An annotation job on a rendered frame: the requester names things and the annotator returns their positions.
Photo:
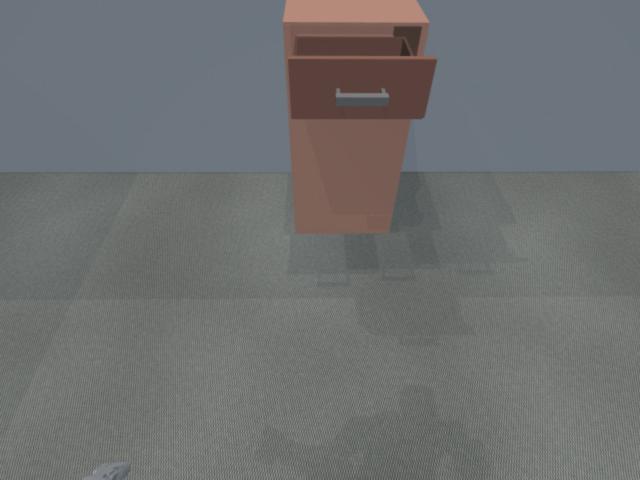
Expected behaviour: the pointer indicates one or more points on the drawer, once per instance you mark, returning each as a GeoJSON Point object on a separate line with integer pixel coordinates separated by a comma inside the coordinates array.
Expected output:
{"type": "Point", "coordinates": [320, 64]}

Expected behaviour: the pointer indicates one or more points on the cabinet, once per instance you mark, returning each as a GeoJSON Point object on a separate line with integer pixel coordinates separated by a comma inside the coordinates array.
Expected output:
{"type": "Point", "coordinates": [345, 172]}

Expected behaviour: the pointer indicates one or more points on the handle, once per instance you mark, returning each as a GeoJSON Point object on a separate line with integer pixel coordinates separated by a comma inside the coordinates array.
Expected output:
{"type": "Point", "coordinates": [361, 99]}

